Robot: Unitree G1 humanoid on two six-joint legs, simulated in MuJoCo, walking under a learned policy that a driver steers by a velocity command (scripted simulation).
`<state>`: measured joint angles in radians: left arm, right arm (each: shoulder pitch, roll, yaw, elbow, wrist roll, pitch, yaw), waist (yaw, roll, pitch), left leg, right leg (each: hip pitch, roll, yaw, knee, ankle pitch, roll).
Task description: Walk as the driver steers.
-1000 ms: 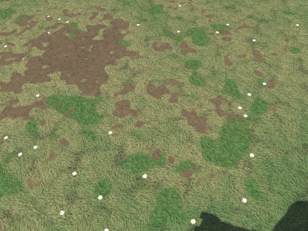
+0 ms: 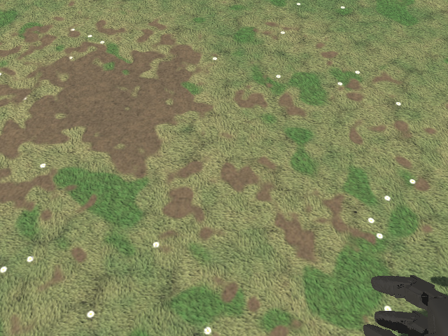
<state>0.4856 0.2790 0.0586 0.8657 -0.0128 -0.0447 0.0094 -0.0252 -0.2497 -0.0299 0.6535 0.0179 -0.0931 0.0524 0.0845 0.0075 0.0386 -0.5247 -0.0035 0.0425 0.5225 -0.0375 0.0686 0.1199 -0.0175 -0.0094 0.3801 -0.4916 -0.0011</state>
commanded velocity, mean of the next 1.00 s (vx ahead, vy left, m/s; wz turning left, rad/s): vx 0.49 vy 0.00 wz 0.15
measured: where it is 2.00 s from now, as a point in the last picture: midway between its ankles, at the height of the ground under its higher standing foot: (198, 152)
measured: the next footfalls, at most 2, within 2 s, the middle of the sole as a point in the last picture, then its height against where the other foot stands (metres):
right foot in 0.54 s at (299, 331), level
left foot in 1.10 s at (211, 241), level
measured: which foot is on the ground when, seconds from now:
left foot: down 0.00-0.56, up 0.58-1.00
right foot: down 0.00-0.00, up 0.02-0.52, down 0.54-1.00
